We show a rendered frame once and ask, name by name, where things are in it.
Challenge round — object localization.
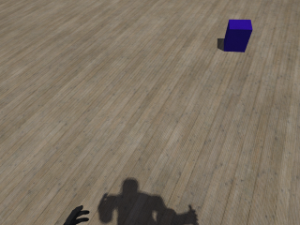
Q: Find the left robot hand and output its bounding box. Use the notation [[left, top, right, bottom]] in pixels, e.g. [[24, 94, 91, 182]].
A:
[[63, 205, 90, 225]]

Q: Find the carton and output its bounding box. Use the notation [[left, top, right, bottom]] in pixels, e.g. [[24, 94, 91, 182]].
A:
[[223, 19, 253, 53]]

